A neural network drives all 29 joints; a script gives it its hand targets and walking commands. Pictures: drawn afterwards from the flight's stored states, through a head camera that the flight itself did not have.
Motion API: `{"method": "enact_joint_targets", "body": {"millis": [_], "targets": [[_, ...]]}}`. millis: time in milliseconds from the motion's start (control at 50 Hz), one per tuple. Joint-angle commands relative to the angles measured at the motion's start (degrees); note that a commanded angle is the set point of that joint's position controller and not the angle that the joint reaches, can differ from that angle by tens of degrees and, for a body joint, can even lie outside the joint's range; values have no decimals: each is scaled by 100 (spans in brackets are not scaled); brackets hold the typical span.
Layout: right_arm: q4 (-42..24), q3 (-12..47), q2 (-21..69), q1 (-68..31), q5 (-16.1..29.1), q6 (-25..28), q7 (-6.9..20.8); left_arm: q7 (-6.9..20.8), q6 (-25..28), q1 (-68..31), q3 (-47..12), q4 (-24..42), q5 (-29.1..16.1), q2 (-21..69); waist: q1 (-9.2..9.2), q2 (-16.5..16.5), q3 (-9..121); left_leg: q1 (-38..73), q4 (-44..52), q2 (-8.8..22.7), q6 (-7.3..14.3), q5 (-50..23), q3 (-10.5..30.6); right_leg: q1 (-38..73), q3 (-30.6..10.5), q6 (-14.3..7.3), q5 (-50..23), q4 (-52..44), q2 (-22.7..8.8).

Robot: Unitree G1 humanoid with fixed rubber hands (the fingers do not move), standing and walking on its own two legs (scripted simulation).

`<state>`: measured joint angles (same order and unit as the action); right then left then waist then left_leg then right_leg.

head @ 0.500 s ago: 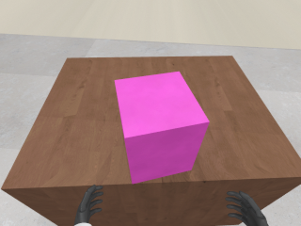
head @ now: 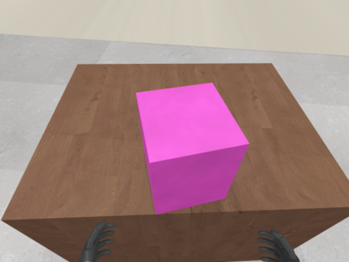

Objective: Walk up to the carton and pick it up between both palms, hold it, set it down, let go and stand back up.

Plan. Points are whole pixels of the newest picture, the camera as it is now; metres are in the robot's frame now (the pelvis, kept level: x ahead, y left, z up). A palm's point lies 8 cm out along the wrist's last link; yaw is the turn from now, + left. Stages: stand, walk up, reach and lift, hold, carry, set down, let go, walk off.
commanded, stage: set down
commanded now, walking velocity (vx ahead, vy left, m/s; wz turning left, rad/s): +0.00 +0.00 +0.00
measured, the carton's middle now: (183, 149) +0.40 +0.02 +0.02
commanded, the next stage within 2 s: let go in 0.38 s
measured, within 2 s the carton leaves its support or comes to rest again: neither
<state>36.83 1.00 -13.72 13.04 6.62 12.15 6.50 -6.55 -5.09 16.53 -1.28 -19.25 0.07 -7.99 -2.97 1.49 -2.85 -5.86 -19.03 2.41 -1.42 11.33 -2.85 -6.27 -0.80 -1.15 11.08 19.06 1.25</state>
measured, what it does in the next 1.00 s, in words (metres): stands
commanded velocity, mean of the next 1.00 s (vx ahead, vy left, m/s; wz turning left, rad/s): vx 0.00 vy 0.00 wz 0.00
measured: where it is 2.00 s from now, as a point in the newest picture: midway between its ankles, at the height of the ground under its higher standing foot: outside the picture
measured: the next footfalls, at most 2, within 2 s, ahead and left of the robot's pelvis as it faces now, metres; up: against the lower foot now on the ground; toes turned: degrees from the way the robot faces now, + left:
none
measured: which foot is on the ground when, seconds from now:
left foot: down 0.00-1.00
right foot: down 0.00-1.00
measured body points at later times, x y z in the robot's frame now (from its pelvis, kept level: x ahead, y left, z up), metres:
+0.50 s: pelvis +0.00 +0.01 +0.00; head +0.01 +0.01 +0.45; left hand +0.16 +0.23 -0.09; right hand +0.17 -0.21 -0.10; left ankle -0.01 +0.13 -0.75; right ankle -0.01 -0.11 -0.75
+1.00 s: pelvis +0.00 +0.01 -0.01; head +0.00 +0.02 +0.44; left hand +0.14 +0.26 -0.11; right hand +0.14 -0.24 -0.11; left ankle -0.01 +0.13 -0.75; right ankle -0.01 -0.11 -0.75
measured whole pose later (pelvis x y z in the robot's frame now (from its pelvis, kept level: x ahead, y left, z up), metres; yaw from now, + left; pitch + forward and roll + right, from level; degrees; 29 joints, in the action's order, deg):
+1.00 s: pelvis +0.00 +0.01 -0.01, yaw +2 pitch -2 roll +0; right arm 46.2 -1.0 -14.1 11.1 -1.8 5.0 0.8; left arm -0.5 -1.7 9.9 0.6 -39.3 2.2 -14.8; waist -1.0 1.3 -1.2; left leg -9.0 -25.7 1.6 -0.6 14.6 -1.1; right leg -8.1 0.9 -0.4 14.5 24.7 0.3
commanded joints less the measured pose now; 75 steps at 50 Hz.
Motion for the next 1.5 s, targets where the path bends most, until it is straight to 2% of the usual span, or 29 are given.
{"method": "enact_joint_targets", "body": {"millis": [0,60,100,140,180,220,340,400,480,720,760,840,860,880,920,960,1020,1040,1140,1180,1220,1260,1280,1300,1320,1360,1400,1420,1480], "targets": [[-640,-359,-823,-345,-89,241,-82,47,152,-356,168,799,56,-387,19,8,470,501,55,-224,-19,-1414,-130,-144,50,-163,-1028,-362,26],[-539,-383,-761,-417,-216,238,-149,129,117,-379,220,550,66,-445,-3,-35,486,477,31,-242,-32,-1447,-140,-82,47,-152,-1087,-341,0],[-454,-375,-683,-443,-300,213,-196,190,101,-477,208,483,27,-487,88,59,494,522,27,-228,-17,-1345,-159,-106,65,-121,-961,-346,23],[-535,-434,-728,-488,-292,253,-178,144,121,-560,249,727,75,-487,42,-127,523,571,3,-224,-55,-1360,-130,-203,112,-157,-867,-313,34],[-307,-372,-493,-512,-484,200,-304,284,60,-670,252,180,32,-652,104,-38,334,474,-17,-275,-12,-1122,-202,-233,40,-112,-688,-384,-57],[-311,-465,-541,-576,-451,261,-293,240,88,-735,253,479,40,-621,78,-254,500,629,-57,-220,-106,-1316,-146,-299,124,-130,-688,-306,7],[-246,-481,-530,-701,-543,344,-344,285,96,-818,269,319,8,-679,89,-207,648,719,-175,-218,-114,-1653,-94,-241,188,-119,-973,-221,27],[-82,-449,-382,-679,-658,309,-439,422,43,-903,291,-68,-31,-757,204,-80,520,673,-189,-248,-56,-1414,-114,-230,146,-64,-890,-292,-19],[-20,-456,-317,-712,-737,346,-521,497,45,-985,342,-179,-50,-873,206,-111,540,790,-226,-242,-84,-1485,-104,-308,202,-20,-855,-271,-29],[-11,-483,-278,-741,-740,358,-541,513,50,-1076,358,-99,-14,-921,214,-336,569,852,-283,-212,-136,-1526,-27,-391,309,-12,-767,-176,-33],[-108,-455,-263,-775,-784,346,-557,536,44,-1094,345,-210,-67,-948,228,-145,518,743,-282,-232,-78,-1422,-41,-366,269,5,-866,-187,-57],[-34,-496,-332,-721,-782,313,-584,557,8,-1121,337,-207,-46,-969,267,-132,462,780,-265,-220,-84,-1350,-26,-401,281,18,-813,-195,-51],[461,-755,-1685,-188,-895,-261,-712,518,331,-723,675,-1129,366,-1814,125,238,687,-247,-519,351,239,-1910,505,-87,-169,-33,-1250,339,-522],[361,-768,-1597,-210,-844,-491,-692,494,424,-611,699,-1259,267,-1995,133,306,908,-113,-525,370,284,-1539,502,64,-310,-33,-1174,297,-628],[330,-654,-1314,-286,-829,-639,-671,535,567,-767,620,-1483,218,-1833,147,92,850,-293,-496,353,327,-1218,466,52,-369,-60,-1044,259,-696],[462,-623,-1317,-261,-802,-698,-643,549,650,-889,559,-1789,247,-1867,233,147,644,-280,-443,356,359,-1100,533,-115,-376,-102,-1121,246,-732],[664,-571,-1330,-245,-826,-765,-627,591,739,-969,500,-2200,216,-1853,202,-379,436,-344,-435,333,396,-971,552,-268,-385,-110,-941,122,-737],[694,-565,-1361,-200,-796,-799,-637,608,767,-1016,505,-2329,219,-1915,293,-307,405,-337,-348,315,417,-932,564,-297,-329,-69,-848,106,-689],[986,-579,-1603,-196,-835,-910,-640,639,791,-1028,467,-2950,215,-2088,222,-201,317,-326,-191,388,448,-841,680,-241,-311,-104,-637,25,-645],[1067,-550,-1698,-233,-805,-937,-655,630,779,-1126,440,-3139,218,-2144,278,-427,563,-251,-176,348,446,-807,661,-115,-349,-121,-695,14,-641],[1160,-519,-1713,-243,-836,-945,-667,636,785,-1050,424,-3366,212,-2179,222,-421,381,-247,-143,387,432,-862,702,-143,-357,-149,-792,-21,-686],[1287,-504,-1803,-183,-767,-981,-666,634,765,-1064,423,-3531,176,-2327,282,-173,355,-217,-74,418,436,-815,756,-159,-382,-98,-625,-92,-663],[1341,-512,-1821,-225,-784,-997,-667,629,769,-1004,385,-3621,217,-2319,249,-249,315,-223,-47,413,431,-674,719,-144,-374,-96,-499,-176,-665],[1429,-476,-1825,-130,-790,-1009,-687,631,786,-985,416,-3667,209,-2408,255,-165,81,-305,13,419,456,-618,763,-281,-469,-103,-436,-206,-698],[1480,-508,-1943,-183,-785,-1015,-680,631,775,-989,383,-3721,184,-2351,211,-417,234,-258,30,431,435,-560,772,-165,-476,-122,-451,-232,-710],[1497,-452,-1830,-180,-751,-1012,-687,625,763,-1024,369,-3822,155,-2324,270,-191,56,-348,98,434,427,-461,769,-242,-438,-61,-410,-232,-662],[1620,-434,-1831,-235,-775,-995,-698,634,752,-938,374,-3893,176,-2383,191,-222,145,-285,140,440,424,-359,797,-132,-486,-69,-405,-256,-686],[1631,-436,-1855,-116,-791,-998,-682,637,744,-969,361,-3902,167,-2349,272,-203,84,-322,186,437,421,-403,830,-129,-462,-74,-402,-205,-694],[1697,-422,-1815,-228,-779,-993,-708,624,733,-960,360,-4002,130,-2272,234,-195,81,-298,283,474,428,-334,851,-97,-426,-31,-316,-256,-678]]}}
